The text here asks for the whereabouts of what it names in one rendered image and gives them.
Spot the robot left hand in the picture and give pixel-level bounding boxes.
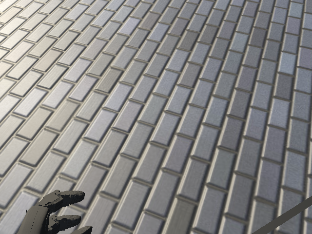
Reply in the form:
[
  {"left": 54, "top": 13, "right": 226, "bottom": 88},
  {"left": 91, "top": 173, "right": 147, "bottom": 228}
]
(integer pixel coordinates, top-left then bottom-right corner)
[{"left": 16, "top": 189, "right": 93, "bottom": 234}]

